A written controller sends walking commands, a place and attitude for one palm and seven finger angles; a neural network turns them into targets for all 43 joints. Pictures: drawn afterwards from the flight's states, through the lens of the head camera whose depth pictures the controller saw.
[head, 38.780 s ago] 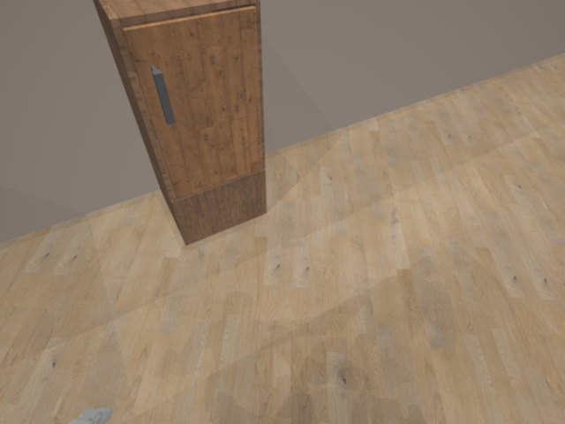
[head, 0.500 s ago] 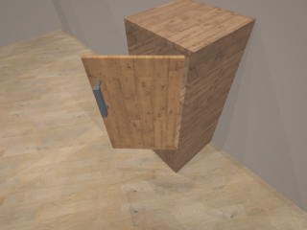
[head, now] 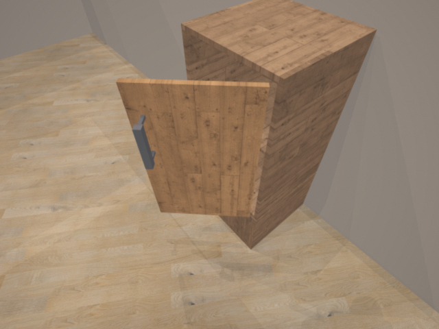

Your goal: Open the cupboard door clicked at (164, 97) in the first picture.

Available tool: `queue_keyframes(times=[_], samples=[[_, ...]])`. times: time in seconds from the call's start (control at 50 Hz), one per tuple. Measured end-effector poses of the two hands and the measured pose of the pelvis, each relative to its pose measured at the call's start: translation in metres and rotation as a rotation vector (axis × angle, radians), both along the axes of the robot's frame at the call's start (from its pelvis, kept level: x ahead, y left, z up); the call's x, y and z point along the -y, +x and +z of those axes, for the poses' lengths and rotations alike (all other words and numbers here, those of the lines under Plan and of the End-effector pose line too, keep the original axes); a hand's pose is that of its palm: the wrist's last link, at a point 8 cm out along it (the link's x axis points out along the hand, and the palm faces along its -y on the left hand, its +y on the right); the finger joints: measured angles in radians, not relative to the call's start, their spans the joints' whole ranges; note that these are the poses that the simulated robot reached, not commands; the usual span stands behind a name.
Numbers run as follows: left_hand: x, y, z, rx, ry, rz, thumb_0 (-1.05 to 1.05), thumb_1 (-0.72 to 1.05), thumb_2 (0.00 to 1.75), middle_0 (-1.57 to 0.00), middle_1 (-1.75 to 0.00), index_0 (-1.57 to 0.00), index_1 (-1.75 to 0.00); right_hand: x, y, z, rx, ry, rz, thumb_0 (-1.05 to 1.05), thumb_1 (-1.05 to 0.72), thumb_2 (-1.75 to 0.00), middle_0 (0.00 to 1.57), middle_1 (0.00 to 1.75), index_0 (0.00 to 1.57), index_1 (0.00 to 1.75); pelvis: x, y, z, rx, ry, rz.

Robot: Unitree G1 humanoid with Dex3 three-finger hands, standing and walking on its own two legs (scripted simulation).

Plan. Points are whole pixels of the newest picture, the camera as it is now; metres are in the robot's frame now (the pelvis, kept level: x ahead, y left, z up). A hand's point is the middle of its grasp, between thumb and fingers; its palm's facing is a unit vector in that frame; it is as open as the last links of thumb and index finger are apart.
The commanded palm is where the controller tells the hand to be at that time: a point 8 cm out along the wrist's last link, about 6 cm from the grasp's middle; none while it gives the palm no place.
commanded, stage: look again from close up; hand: left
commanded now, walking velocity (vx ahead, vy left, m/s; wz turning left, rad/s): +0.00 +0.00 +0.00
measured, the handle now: (146, 142) +0.57 +0.24 -0.04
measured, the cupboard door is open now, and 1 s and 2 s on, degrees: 46 46 46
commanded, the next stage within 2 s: raise the hand with hooked fingers in 0.16 s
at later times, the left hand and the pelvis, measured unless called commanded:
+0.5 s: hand (123, 286) +0.20 +0.19 -0.02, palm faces +0.16 -0.99 -0.03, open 7.6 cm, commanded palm +0.12 +0.24 -0.07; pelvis -0.02 +0.01 -0.03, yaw +2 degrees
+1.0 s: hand (105, 306) +0.17 +0.22 -0.06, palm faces -0.05 -1.00 -0.03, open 10.5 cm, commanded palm +0.14 +0.29 -0.05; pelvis -0.06 +0.03 -0.10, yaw +2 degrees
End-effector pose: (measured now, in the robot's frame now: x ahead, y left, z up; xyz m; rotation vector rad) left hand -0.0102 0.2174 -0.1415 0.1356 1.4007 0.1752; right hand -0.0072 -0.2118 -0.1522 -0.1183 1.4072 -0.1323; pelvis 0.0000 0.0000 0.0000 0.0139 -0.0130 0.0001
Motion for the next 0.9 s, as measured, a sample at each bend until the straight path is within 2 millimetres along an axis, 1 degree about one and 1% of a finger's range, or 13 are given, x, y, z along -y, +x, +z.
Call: queue_keyframes(times=[0.28,0.3,0.36,0.4,0.44,0.48,0.52,0.56,0.6,0.66,0.72,0.8,0.9], samples=[[-0.001,0.006,0.000,0.009,0.009,0.003,0.01,0.92,0.90,-0.20,-0.30,-0.20,-0.30,-0.001,0.002,0.000,-0.018,0.003,0.004,0.01,-0.92,-0.90,0.20,0.30,0.20,0.30,0.000,0.004,0.000,-0.005,-0.006,0.004],[-0.005,0.013,0.005,0.048,0.017,0.042,0.02,0.93,0.90,-0.20,-0.30,-0.20,-0.30,0.001,0.005,0.001,0.009,-0.008,0.003,0.01,-0.92,-0.90,0.20,0.30,0.20,0.30,-0.001,0.004,-0.001,-0.005,-0.010,0.000],[-0.025,0.064,0.048,0.414,0.090,0.084,0.04,0.95,0.89,-0.20,-0.31,-0.20,-0.31,0.014,0.031,0.009,0.219,-0.067,-0.002,0.02,-0.93,-0.90,0.20,0.30,0.20,0.30,-0.005,0.002,-0.004,-0.012,-0.006,0.011],[-0.030,0.102,0.079,0.664,0.097,0.082,0.04,0.93,0.89,-0.20,-0.32,-0.20,-0.32,0.022,0.056,0.014,0.363,-0.096,0.009,0.02,-0.93,-0.90,0.20,0.30,0.20,0.30,-0.009,-0.002,-0.008,-0.027,-0.006,0.033],[-0.030,0.139,0.104,0.901,0.072,0.045,0.04,0.90,0.88,-0.20,-0.34,-0.20,-0.33,0.030,0.083,0.020,0.499,-0.124,0.034,0.02,-0.92,-0.90,0.20,0.30,0.20,0.30,-0.011,-0.009,-0.015,-0.067,-0.006,0.044],[-0.027,0.167,0.119,1.113,0.016,-0.007,0.03,0.86,0.86,-0.20,-0.36,-0.20,-0.35,0.037,0.111,0.029,0.627,-0.148,0.063,0.02,-0.92,-0.90,0.20,0.30,0.20,0.30,-0.012,-0.015,-0.026,-0.115,-0.002,0.037],[-0.019,0.182,0.125,1.294,-0.061,-0.070,0.02,0.81,0.85,-0.20,-0.38,-0.20,-0.38,0.040,0.138,0.038,0.741,-0.166,0.096,0.01,-0.92,-0.90,0.20,0.30,0.20,0.30,-0.013,-0.021,-0.039,-0.160,0.004,0.025],[-0.012,0.183,0.121,1.418,-0.130,-0.157,0.02,0.77,0.83,-0.20,-0.40,-0.21,-0.40,0.041,0.163,0.045,0.837,-0.177,0.134,0.01,-0.91,-0.90,0.20,0.30,0.20,0.30,-0.013,-0.026,-0.055,-0.194,0.005,0.019],[-0.010,0.175,0.109,1.458,-0.175,-0.212,0.01,0.72,0.81,-0.21,-0.43,-0.21,-0.43,0.038,0.184,0.048,0.909,-0.183,0.168,0.01,-0.91,-0.90,0.20,0.30,0.20,0.30,-0.014,-0.031,-0.071,-0.218,0.007,0.015],[-0.016,0.155,0.082,1.392,-0.203,-0.184,0.01,0.64,0.78,-0.22,-0.47,-0.22,-0.47,0.025,0.207,0.049,0.977,-0.177,0.205,0.01,-0.91,-0.90,0.20,0.30,0.20,0.30,-0.016,-0.036,-0.089,-0.234,0.000,0.019],[-0.030,0.133,0.066,1.312,-0.159,-0.121,0.01,0.57,0.76,-0.22,-0.52,-0.23,-0.52,0.005,0.219,0.043,0.997,-0.148,0.236,0.01,-0.91,-0.90,0.20,0.30,0.20,0.30,-0.019,-0.040,-0.100,-0.239,-0.020,0.029],[-0.045,0.121,0.077,1.343,-0.075,-0.125,0.02,0.47,0.72,-0.23,-0.58,-0.23,-0.58,-0.027,0.211,0.022,0.948,-0.090,0.280,0.01,-0.91,-0.90,0.20,0.30,0.20,0.30,-0.021,-0.046,-0.106,-0.247,-0.052,0.045],[-0.053,0.140,0.091,1.411,-0.089,-0.208,0.01,0.35,0.67,-0.23,-0.65,-0.24,-0.65,-0.053,0.175,-0.013,0.814,-0.020,0.275,0.01,-0.91,-0.90,0.20,0.30,0.21,0.30,-0.026,-0.055,-0.109,-0.261,-0.079,0.055]])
